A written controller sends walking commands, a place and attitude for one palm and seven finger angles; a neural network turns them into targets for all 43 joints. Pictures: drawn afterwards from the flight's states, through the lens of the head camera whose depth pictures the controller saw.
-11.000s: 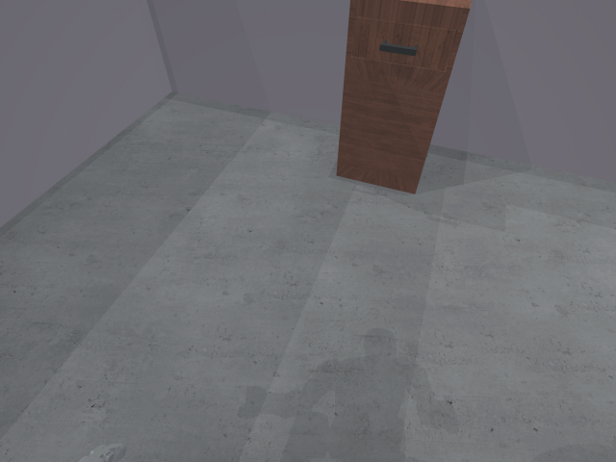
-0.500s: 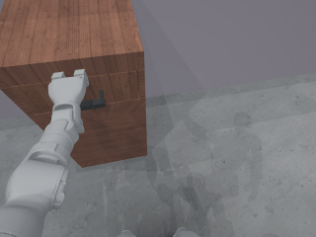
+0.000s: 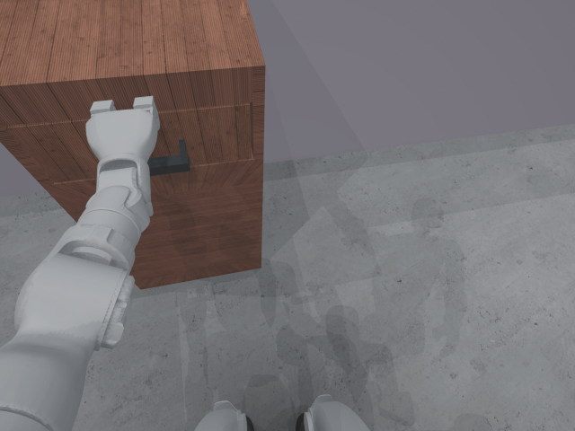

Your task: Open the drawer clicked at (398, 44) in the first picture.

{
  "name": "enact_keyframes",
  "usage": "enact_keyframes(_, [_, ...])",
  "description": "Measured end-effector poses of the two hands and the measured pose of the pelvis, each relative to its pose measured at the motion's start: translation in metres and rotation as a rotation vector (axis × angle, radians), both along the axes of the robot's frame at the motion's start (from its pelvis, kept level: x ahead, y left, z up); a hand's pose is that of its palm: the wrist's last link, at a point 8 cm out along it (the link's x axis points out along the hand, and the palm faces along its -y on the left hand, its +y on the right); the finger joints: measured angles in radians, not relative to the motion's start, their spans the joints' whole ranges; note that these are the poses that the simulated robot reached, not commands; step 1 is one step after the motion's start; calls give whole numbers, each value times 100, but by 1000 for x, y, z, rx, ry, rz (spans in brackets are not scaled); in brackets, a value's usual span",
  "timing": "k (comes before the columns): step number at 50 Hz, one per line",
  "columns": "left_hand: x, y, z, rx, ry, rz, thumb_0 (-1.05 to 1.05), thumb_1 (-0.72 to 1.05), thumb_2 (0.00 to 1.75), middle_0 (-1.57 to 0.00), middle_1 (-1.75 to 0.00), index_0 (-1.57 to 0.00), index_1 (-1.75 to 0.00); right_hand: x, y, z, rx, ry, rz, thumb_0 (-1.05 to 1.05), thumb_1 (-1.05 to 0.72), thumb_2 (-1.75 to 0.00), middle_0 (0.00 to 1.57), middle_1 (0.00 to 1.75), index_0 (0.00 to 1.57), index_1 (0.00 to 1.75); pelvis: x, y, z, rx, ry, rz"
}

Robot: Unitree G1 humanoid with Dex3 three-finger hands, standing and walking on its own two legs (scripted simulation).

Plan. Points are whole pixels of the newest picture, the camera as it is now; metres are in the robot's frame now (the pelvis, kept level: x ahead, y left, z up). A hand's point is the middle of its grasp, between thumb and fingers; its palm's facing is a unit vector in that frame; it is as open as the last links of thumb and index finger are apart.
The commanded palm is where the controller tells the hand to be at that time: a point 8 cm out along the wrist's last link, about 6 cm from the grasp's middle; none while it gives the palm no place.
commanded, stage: move the hooked fingers above the handle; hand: left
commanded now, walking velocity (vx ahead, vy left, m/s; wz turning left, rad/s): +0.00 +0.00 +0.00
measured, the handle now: (148, 158) +0.56 +0.18 -0.03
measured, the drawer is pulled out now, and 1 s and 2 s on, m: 0.00 0.00 0.00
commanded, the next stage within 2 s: none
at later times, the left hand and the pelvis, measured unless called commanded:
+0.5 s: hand (137, 159) +0.52 +0.18 +0.02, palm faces -0.03 +0.01 -1.00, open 13.6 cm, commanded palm +0.54 +0.15 +0.06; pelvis -0.02 +0.00 -0.01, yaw +1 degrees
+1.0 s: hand (137, 159) +0.52 +0.18 +0.02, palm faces -0.02 +0.01 -1.00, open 13.6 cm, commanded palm +0.53 +0.15 +0.06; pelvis -0.03 +0.00 -0.02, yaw +1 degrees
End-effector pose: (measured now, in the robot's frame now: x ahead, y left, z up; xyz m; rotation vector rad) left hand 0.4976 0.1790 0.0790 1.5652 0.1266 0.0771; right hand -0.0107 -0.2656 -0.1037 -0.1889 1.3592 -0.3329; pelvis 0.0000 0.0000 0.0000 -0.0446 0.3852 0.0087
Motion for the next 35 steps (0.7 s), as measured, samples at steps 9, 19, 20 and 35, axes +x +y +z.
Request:
enact_keyframes(9, [0, -2, -1, 4, -14, 18, 0, -49, 30, -33, -121, -34, -126, -10, -1, -4, -13, 16, 6, 0, -90, -89, 21, 30, 20, 30, -8, 0, -6, -4, 12, 7])
enact_keyframes(19, [0, -3, 0, 8, -1, 31, 0, -49, 30, -32, -120, -33, -126, -22, 0, -5, -23, 23, -1, 0, -90, -89, 21, 30, 21, 30, -16, -1, -9, -5, 16, 9])
enact_keyframes(20, [0, -3, 0, 9, -1, 31, 0, -49, 30, -32, -120, -33, -126, -23, 0, -6, -23, 24, 0, 0, -90, -89, 21, 30, 21, 30, -16, -1, -10, -5, 17, 9])
enact_keyframes(35, [0, -4, -1, 11, -9, 35, 0, -49, 30, -32, -120, -33, -127, -25, -2, -11, -37, 14, 8, 0, -90, -89, 21, 30, 21, 30, -25, -2, -16, -7, 29, 11])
